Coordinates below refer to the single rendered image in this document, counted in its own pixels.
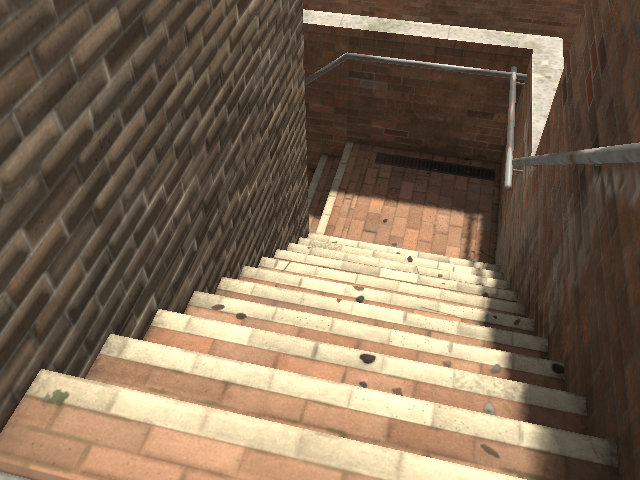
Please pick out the stairs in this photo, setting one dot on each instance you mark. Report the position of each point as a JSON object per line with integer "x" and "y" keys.
{"x": 319, "y": 184}
{"x": 413, "y": 351}

